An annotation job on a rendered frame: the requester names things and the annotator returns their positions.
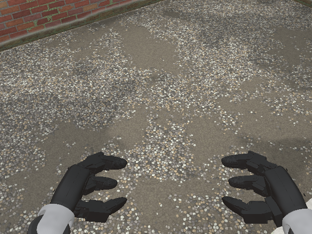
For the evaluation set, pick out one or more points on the left robot hand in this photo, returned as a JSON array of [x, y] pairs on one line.
[[81, 180]]

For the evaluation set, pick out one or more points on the robot left forearm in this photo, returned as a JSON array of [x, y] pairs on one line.
[[52, 219]]

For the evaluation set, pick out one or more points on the robot right forearm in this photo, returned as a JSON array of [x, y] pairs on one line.
[[298, 222]]

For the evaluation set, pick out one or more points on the right robot hand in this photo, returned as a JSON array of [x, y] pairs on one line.
[[268, 180]]

